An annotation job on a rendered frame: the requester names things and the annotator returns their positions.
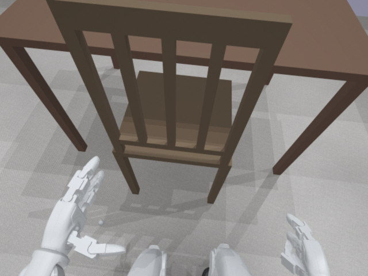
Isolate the robot left thigh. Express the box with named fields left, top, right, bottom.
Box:
left=127, top=248, right=167, bottom=276

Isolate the chair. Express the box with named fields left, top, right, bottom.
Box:
left=46, top=0, right=293, bottom=204

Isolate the robot left forearm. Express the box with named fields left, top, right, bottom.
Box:
left=19, top=248, right=70, bottom=276

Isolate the right robot hand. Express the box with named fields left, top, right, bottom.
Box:
left=281, top=213, right=330, bottom=276

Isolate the robot right thigh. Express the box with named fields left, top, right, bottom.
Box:
left=209, top=248, right=252, bottom=276

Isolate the left robot hand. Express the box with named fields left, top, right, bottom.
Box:
left=41, top=156, right=126, bottom=261

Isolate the table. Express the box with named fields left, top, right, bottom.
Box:
left=0, top=0, right=368, bottom=175

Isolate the robot thigh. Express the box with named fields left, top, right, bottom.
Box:
left=209, top=248, right=252, bottom=276
left=127, top=248, right=167, bottom=276

